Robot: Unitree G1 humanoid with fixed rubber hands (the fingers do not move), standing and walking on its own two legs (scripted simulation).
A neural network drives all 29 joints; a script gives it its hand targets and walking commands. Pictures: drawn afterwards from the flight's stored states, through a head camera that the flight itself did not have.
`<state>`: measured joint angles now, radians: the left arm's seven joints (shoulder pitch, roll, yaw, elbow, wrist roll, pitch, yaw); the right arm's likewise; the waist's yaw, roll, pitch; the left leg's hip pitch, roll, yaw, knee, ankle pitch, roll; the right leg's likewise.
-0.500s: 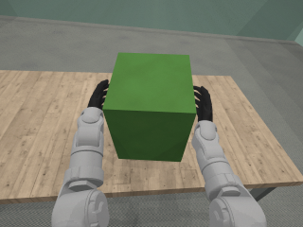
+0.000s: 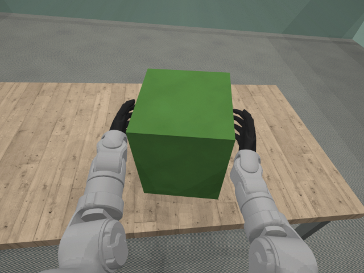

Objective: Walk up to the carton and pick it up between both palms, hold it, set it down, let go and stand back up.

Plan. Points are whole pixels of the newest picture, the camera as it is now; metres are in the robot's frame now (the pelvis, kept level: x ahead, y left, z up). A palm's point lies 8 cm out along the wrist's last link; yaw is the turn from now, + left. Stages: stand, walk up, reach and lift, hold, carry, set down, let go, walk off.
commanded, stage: set down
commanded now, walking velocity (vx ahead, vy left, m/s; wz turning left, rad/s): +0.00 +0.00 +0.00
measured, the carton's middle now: (184, 136) +0.43 -0.05 +0.07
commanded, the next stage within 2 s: none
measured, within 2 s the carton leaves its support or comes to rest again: rests again in 1.42 s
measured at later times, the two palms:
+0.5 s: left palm (124, 133) +0.43 +0.10 +0.09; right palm (243, 151) +0.36 -0.18 +0.08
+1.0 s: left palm (125, 136) +0.45 +0.10 +0.06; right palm (236, 160) +0.36 -0.18 +0.05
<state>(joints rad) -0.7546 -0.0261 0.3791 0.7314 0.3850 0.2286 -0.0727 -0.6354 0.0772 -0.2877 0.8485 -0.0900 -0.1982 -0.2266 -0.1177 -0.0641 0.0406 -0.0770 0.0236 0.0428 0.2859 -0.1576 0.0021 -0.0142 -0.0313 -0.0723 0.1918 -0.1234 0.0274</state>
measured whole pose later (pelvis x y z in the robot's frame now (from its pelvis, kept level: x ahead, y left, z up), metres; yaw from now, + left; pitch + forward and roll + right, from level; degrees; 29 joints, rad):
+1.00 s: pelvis +0.01 +0.00 +0.00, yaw -1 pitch +8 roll -1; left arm -0.93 0.09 0.38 1.21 0.36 -0.04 -0.06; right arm -0.67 0.18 -0.59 1.00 -0.33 -0.31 -0.25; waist -0.13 -0.05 -0.06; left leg -0.31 0.04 0.06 0.32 -0.16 0.00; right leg -0.24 -0.03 -0.08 0.19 -0.10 0.02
